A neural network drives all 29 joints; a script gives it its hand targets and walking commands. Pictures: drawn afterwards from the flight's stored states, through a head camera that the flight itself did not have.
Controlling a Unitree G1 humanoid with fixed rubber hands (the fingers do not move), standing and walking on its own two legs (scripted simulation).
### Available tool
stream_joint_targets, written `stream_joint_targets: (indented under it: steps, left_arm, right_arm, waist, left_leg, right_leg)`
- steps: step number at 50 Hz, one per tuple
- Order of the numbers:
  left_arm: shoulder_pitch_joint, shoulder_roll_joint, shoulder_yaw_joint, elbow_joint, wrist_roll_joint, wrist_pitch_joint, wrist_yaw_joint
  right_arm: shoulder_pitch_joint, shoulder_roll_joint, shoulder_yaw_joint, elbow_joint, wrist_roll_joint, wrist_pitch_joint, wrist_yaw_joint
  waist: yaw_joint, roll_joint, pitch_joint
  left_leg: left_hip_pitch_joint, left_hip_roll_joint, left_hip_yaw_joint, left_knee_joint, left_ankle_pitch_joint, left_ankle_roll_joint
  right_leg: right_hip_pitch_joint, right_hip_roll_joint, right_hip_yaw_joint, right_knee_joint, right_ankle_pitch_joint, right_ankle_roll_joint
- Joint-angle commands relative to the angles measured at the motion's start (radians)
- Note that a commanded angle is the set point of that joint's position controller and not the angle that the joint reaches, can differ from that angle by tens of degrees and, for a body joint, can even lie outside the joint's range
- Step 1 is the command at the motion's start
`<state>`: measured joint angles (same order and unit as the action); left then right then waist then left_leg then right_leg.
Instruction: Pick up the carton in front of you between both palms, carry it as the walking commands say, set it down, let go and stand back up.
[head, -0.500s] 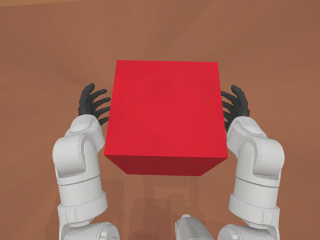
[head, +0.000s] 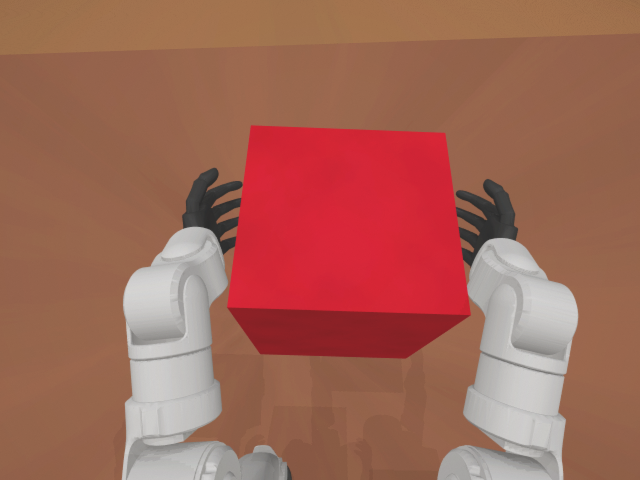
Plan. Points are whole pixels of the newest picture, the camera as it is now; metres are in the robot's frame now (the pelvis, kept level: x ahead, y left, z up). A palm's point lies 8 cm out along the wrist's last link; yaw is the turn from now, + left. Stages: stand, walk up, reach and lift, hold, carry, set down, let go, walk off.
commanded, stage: carry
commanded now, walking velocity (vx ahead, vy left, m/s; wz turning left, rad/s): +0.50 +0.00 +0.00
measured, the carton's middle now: (339, 259) +0.38 +0.01 +0.07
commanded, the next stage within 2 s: none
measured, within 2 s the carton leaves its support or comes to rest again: neither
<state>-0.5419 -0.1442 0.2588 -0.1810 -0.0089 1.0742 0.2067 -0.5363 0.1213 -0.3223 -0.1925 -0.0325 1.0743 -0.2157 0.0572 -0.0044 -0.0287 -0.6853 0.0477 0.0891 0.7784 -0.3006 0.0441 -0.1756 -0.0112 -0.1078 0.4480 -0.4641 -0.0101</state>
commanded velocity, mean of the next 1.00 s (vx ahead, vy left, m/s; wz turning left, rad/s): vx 0.49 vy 0.00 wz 0.00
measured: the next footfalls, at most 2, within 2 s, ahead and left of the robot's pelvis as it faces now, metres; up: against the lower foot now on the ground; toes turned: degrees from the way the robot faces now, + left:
left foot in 0.04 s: +0.20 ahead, +0.11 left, +0.03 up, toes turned +5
right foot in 0.42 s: +0.42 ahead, -0.12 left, +0.05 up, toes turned -6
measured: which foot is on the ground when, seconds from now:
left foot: up 0.00-0.02, down 0.04-0.44, up 0.46-0.80, down 0.82-1.00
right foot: down 0.00-0.04, up 0.06-0.40, down 0.42-0.86, up 0.88-1.00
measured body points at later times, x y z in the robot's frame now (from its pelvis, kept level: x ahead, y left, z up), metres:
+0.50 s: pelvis +0.31 -0.03 +0.02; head +0.32 -0.04 +0.47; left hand +0.66 +0.14 +0.17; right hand +0.67 -0.18 +0.16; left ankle +0.18 +0.09 -0.63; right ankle +0.38 -0.12 -0.69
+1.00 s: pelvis +0.60 -0.01 +0.06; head +0.63 -0.01 +0.51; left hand +0.97 +0.12 +0.17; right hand +0.94 -0.19 +0.17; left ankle +0.64 +0.08 -0.66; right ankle +0.54 -0.11 -0.56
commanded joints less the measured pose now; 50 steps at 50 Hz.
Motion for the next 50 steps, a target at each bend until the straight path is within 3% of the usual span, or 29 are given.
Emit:
stream_joint_targets:
  steps: [1,2,3,4,6,7,10,14,16,19,20,21,22,23,24,26,28,30,33,37,38,40,41,42,43,45,46,48,50]
  left_arm:
    - [-0.495,-0.589,-0.568,-0.040,-0.131,0.008,0.007]
    - [-0.500,-0.580,-0.557,-0.044,-0.120,0.014,0.010]
    - [-0.508,-0.585,-0.542,-0.053,-0.112,0.020,0.009]
    - [-0.546,-0.601,-0.548,-0.058,-0.127,0.022,0.006]
    - [-0.534,-0.634,-0.509,-0.023,-0.112,0.016,0.004]
    - [-0.565,-0.652,-0.512,-0.034,-0.113,0.009,0.001]
    - [-0.540,-0.649,-0.504,-0.018,-0.081,-0.011,-0.001]
    - [-0.526,-0.606,-0.515,-0.052,-0.074,-0.019,0.009]
    - [-0.519,-0.575,-0.520,-0.057,-0.076,-0.012,0.013]
    - [-0.499,-0.551,-0.519,-0.012,-0.094,0.020,0.012]
    - [-0.498,-0.548,-0.514,0.018,-0.104,0.027,0.012]
    - [-0.496,-0.531,-0.510,0.041,-0.109,0.034,0.014]
    - [-0.514,-0.534,-0.513,0.063,-0.114,0.040,0.016]
    - [-0.521,-0.587,-0.524,0.040,-0.132,0.046,0.010]
    - [-0.572,-0.613,-0.534,0.024,-0.161,0.052,-0.003]
    - [-0.665,-0.707,-0.584,-0.003,-0.203,0.037,-0.026]
    - [-0.737,-0.757,-0.615,-0.043,-0.232,0.013,-0.039]
    - [-0.728,-0.745,-0.625,-0.057,-0.240,-0.003,-0.043]
    - [-0.653,-0.691,-0.604,-0.045,-0.216,-0.007,-0.029]
    - [-0.565,-0.632,-0.577,-0.010,-0.172,0.006,-0.009]
    - [-0.549,-0.623,-0.569,0.000,-0.158,0.009,-0.005]
    - [-0.527,-0.612,-0.550,0.016,-0.130,0.019,0.003]
    - [-0.536,-0.604,-0.540,0.014,-0.117,0.024,0.006]
    - [-0.521,-0.610,-0.522,0.012,-0.098,0.028,0.006]
    - [-0.561,-0.612,-0.517,-0.007,-0.097,0.029,0.007]
    - [-0.569,-0.660,-0.498,0.015,-0.093,0.020,0.007]
    - [-0.581,-0.676,-0.493,0.012,-0.091,0.011,0.005]
    - [-0.589,-0.689,-0.501,0.000,-0.090,-0.008,-0.003]
    - [-0.562,-0.672,-0.508,0.000,-0.077,-0.024,-0.003]
  right_arm:
    - [-0.491,0.614,0.587,0.026,0.158,0.014,0.000]
    - [-0.482,0.602,0.584,0.030,0.159,0.014,-0.003]
    - [-0.488,0.611,0.583,0.051,0.160,0.011,-0.007]
    - [-0.497,0.643,0.589,0.034,0.167,0.010,-0.007]
    - [-0.594,0.701,0.664,-0.036,0.217,0.009,0.011]
    - [-0.626,0.725,0.684,-0.058,0.240,0.001,0.021]
    - [-0.689,0.752,0.734,-0.119,0.285,-0.023,0.039]
    - [-0.650,0.702,0.729,-0.124,0.293,-0.026,0.037]
    - [-0.574,0.666,0.684,-0.057,0.250,-0.011,0.027]
    - [-0.497,0.610,0.632,0.006,0.185,0.022,0.005]
    - [-0.487,0.588,0.607,0.023,0.160,0.031,-0.004]
    - [-0.506,0.576,0.588,0.021,0.141,0.043,-0.012]
    - [-0.521,0.572,0.571,0.027,0.131,0.053,-0.019]
    - [-0.544,0.592,0.565,0.029,0.130,0.057,-0.022]
    - [-0.550,0.618,0.536,0.054,0.119,0.056,-0.023]
    - [-0.595,0.672,0.513,0.062,0.109,0.042,-0.011]
    - [-0.641,0.720,0.536,0.047,0.116,0.020,0.001]
    - [-0.625,0.717,0.550,0.041,0.105,0.007,0.000]
    - [-0.605,0.675,0.568,0.018,0.113,0.002,-0.007]
    - [-0.555,0.631,0.565,0.033,0.123,0.017,-0.006]
    - [-0.552,0.626,0.564,0.039,0.125,0.023,-0.005]
    - [-0.518,0.630,0.563,0.076,0.132,0.031,-0.004]
    - [-0.496,0.631,0.560,0.090,0.135,0.030,-0.004]
    - [-0.512,0.626,0.565,0.092,0.140,0.026,-0.006]
    - [-0.525,0.666,0.575,0.096,0.149,0.019,-0.005]
    - [-0.618,0.734,0.639,0.016,0.199,0.011,0.012]
    - [-0.662,0.758,0.667,-0.011,0.231,0.001,0.024]
    - [-0.701,0.786,0.711,-0.069,0.260,-0.020,0.036]
    - [-0.704,0.779,0.731,-0.096,0.279,-0.034,0.043]
  waist:
    - [-0.131,-0.094,-0.490]
    - [-0.164,0.088,-0.564]
    - [-0.161,0.319,-0.552]
    - [-0.160,0.279,-0.519]
    - [-0.154,0.063,-0.478]
    - [-0.149,0.026,-0.453]
    - [-0.114,0.079,-0.438]
    - [-0.110,0.146,-0.393]
    - [-0.100,0.179,-0.367]
    - [-0.018,0.146,-0.408]
    - [0.017,0.045,-0.481]
    - [0.041,-0.167,-0.513]
    - [0.038,-0.349,-0.470]
    - [0.039,-0.257,-0.445]
    - [0.027,-0.131,-0.433]
    - [0.011,-0.006,-0.425]
    - [-0.002,-0.059,-0.426]
    - [0.005,-0.101,-0.409]
    - [0.014,-0.105,-0.384]
    - [0.009,-0.145,-0.335]
    - [-0.014,-0.164,-0.344]
    - [-0.118,-0.129,-0.449]
    - [-0.167,-0.011,-0.539]
    - [-0.137,0.271,-0.570]
    - [-0.156,0.315,-0.533]
    - [-0.145,0.097,-0.483]
    - [-0.139,0.029,-0.462]
    - [-0.113,0.033,-0.444]
    - [-0.103,0.084,-0.447]
  left_leg:
    - [0.610,-0.111,0.118,-0.239,0.058,0.040]
    - [0.866,0.098,-0.249,-0.280,-0.104,0.120]
    - [0.990,0.287,-0.714,-0.433,0.042,0.245]
    - [1.004,0.293,-0.754,-0.384,0.235,0.298]
    - [0.943,0.292,-0.552,-0.301,0.405,0.270]
    - [0.880,0.271,-0.506,-0.336,0.339,0.228]
    - [0.798,0.237,-0.378,-0.401,0.198,0.180]
    - [0.706,0.192,-0.191,-0.436,0.253,0.156]
    - [0.641,0.167,-0.120,-0.436,0.279,0.127]
    - [0.573,0.139,-0.010,-0.207,0.492,0.069]
    - [0.464,0.091,0.045,0.006,0.460,0.025]
    - [0.239,0.010,0.048,0.267,0.212,-0.037]
    - [-0.070,-0.128,0.009,0.479,-0.212,-0.051]
    - [-0.107,-0.068,-0.088,0.626,-0.230,-0.022]
    - [-0.159,-0.040,-0.114,0.686,-0.206,-0.005]
    - [-0.145,0.008,-0.128,0.597,-0.127,0.008]
    - [-0.123,0.016,-0.105,0.515,-0.094,0.006]
    - [-0.154,0.018,-0.076,0.443,-0.056,-0.003]
    - [-0.138,0.024,-0.048,0.246,-0.021,-0.014]
    - [0.055,-0.040,0.073,-0.050,0.037,-0.002]
    - [0.141,-0.073,0.113,-0.098,0.025,0.007]
    - [0.500,-0.145,0.170,-0.225,0.065,0.030]
    - [0.791,-0.022,-0.050,-0.237,-0.029,0.077]
    - [0.922,0.262,-0.559,-0.347,-0.072,0.182]
    - [0.997,0.282,-0.767,-0.418,0.084,0.279]
    - [0.921,0.286,-0.602,-0.318,0.335,0.277]
    - [0.862,0.274,-0.534,-0.329,0.322,0.246]
    - [0.761,0.239,-0.443,-0.383,0.195,0.189]
    - [0.763,0.225,-0.365,-0.410,0.148,0.185]
  right_leg:
    - [0.035,-0.120,-0.025,0.325,0.830,-0.068]
    - [-0.232,-0.065,-0.002,0.575,0.555,-0.018]
    - [-0.516,0.104,0.020,0.803,0.021,0.002]
    - [-0.631,0.068,0.120,0.949,-0.076,-0.025]
    - [-0.721,-0.008,0.157,0.999,-0.045,-0.042]
    - [-0.703,-0.025,0.155,0.936,-0.002,-0.046]
    - [-0.633,-0.035,0.112,0.779,0.074,-0.044]
    - [-0.497,-0.047,0.067,0.431,0.156,-0.025]
    - [-0.366,-0.009,-0.004,0.267,0.208,-0.023]
    - [-0.065,0.079,-0.132,0.103,0.247,-0.041]
    - [0.163,0.046,-0.067,0.092,0.205,-0.061]
    - [0.321,-0.184,0.351,0.014,0.046,-0.135]
    - [0.445,-0.336,0.763,-0.121,0.217,-0.266]
    - [0.376,-0.326,0.758,-0.094,0.329,-0.286]
    - [0.360,-0.318,0.652,-0.036,0.427,-0.278]
    - [0.290,-0.286,0.505,-0.026,0.458,-0.224]
    - [0.256,-0.269,0.425,-0.063,0.359,-0.198]
    - [0.273,-0.262,0.372,-0.093,0.347,-0.214]
    - [0.276,-0.248,0.279,-0.108,0.427,-0.217]
    - [0.200,-0.186,0.127,-0.086,0.608,-0.163]
    - [0.185,-0.181,0.097,-0.038,0.733,-0.145]
    - [0.094,-0.135,-0.010,0.244,0.933,-0.082]
    - [-0.129,-0.095,-0.009,0.477,0.708,-0.030]
    - [-0.385,0.024,0.021,0.712,0.134,0.004]
    - [-0.590,0.095,0.084,0.906,-0.055,-0.013]
    - [-0.687,0.011,0.151,1.025,-0.049,-0.041]
    - [-0.685,-0.019,0.157,0.983,-0.005,-0.042]
    - [-0.620,-0.040,0.146,0.867,0.046,-0.047]
    - [-0.612,-0.038,0.108,0.782,0.084,-0.044]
